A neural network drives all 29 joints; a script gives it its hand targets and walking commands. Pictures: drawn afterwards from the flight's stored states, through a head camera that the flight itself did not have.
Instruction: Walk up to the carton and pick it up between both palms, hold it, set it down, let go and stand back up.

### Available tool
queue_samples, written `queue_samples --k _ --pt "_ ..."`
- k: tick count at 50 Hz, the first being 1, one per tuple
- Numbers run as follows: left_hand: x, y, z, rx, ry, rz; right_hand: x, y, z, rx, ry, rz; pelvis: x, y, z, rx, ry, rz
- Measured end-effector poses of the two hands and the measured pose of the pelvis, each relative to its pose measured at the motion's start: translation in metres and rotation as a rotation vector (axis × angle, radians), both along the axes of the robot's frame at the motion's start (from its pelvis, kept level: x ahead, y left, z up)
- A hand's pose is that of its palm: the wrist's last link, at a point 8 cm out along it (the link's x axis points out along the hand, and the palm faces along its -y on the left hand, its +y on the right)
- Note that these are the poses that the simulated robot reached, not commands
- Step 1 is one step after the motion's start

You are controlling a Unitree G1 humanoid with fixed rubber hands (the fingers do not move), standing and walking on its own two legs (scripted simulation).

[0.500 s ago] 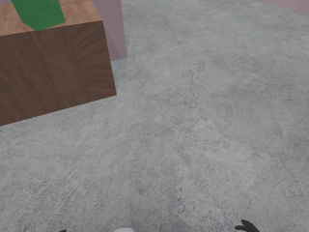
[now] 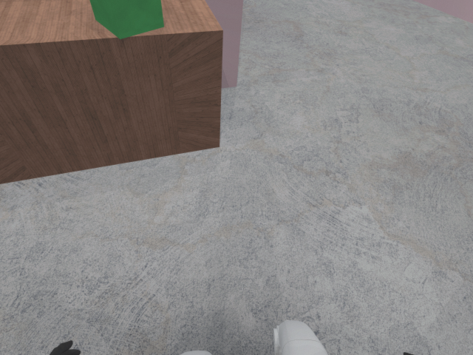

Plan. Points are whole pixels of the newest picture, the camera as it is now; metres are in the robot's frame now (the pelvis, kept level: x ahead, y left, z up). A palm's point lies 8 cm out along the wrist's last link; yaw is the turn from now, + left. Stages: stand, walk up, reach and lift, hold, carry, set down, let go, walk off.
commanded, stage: walk up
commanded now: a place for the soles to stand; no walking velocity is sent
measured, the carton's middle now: out of the picture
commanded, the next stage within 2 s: none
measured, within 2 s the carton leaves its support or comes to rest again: neither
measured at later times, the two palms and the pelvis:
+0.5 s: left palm (41, 308) +0.22 +0.36 -0.11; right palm (366, 291) +0.24 -0.28 -0.12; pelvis +0.17 +0.03 -0.01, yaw +4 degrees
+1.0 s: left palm (18, 246) +0.35 +0.46 -0.12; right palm (307, 221) +0.40 -0.17 -0.10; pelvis +0.31 +0.13 -0.01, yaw +9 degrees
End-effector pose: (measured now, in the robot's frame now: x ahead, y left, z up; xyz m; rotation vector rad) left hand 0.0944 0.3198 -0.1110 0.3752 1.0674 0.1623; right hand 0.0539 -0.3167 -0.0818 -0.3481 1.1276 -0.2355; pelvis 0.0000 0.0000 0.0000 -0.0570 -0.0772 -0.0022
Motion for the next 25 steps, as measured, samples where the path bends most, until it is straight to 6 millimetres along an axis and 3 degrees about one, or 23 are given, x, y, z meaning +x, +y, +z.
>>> queue_samples --k 5,12,18,22,25 --pt "0.013 0.018 0.006 0.012 0.035 0.025 0.035 0.015 0.003 0.007 -0.017 0.012 0.030 0.014 0.005 0.011 -0.012 0.010" --pt "0.056 0.029 0.009 0.029 0.048 0.030 0.082 0.026 -0.004 0.019 -0.005 0.015 0.077 0.023 0.004 0.042 -0.001 0.016" --pt "0.099 0.033 0.009 0.057 0.076 0.029 0.120 0.029 -0.022 0.038 0.041 0.005 0.121 0.025 -0.003 0.071 0.026 0.015" --pt "0.126 0.034 0.003 0.068 0.050 0.057 0.157 0.031 -0.038 0.044 0.063 0.033 0.150 0.024 -0.014 0.058 0.027 0.046" --pt "0.128 0.039 0.005 0.066 0.041 0.093 0.190 0.041 -0.036 0.045 0.049 0.072 0.167 0.030 -0.011 0.034 0.024 0.074"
